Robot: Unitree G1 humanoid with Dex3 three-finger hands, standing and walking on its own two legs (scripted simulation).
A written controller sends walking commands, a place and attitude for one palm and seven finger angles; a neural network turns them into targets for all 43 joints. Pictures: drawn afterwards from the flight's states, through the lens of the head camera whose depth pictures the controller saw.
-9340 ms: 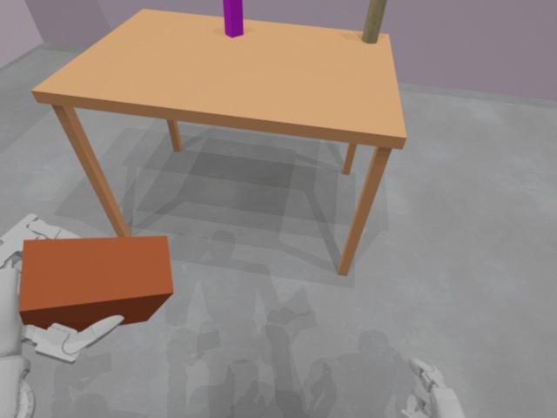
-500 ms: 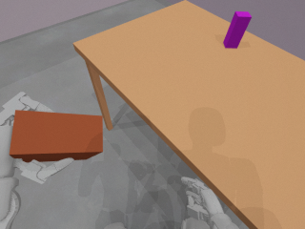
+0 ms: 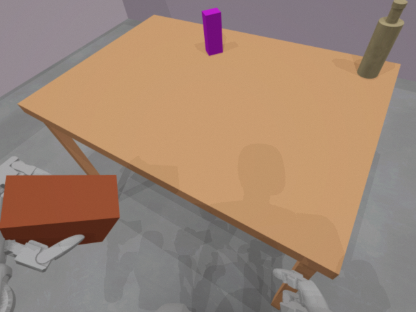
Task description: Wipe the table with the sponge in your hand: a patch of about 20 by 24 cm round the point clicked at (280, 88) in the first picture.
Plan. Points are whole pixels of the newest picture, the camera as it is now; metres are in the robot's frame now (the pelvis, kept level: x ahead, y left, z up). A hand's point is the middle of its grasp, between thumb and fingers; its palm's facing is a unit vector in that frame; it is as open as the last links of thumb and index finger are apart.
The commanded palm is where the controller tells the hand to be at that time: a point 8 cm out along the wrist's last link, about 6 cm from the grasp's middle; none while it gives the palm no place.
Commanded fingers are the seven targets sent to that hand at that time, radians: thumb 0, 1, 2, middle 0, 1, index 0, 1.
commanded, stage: turn to face it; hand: left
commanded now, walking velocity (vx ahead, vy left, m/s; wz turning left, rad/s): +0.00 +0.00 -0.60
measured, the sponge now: (79, 213) +0.22 +0.21 +0.14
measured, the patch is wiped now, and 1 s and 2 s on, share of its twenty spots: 0.00 0.00 0.00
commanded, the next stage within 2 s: take the last steps up to it in 1.40 s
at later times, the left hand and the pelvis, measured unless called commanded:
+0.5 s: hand (136, 222) +0.21 +0.12 +0.15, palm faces +0.09 -0.85 -0.51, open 10.7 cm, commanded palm +0.15 +0.19 +0.17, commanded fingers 0.00 0.10 1.30 -1.20 -1.60 -1.20 -1.60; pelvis -0.09 -0.03 -0.03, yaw -18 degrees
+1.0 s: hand (160, 275) +0.15 +0.07 +0.15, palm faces -0.12 -0.89 -0.45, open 10.7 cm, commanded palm +0.13 +0.12 +0.17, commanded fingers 0.00 0.10 1.30 -1.20 -1.60 -1.20 -1.60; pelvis -0.16 -0.02 -0.02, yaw -36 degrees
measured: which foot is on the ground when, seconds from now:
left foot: up 0.00-0.12, down 0.14-0.44, up 0.46-0.84, down 0.86-1.00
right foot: down 0.00-0.16, up 0.18-0.40, down 0.42-0.88, up 0.90-1.00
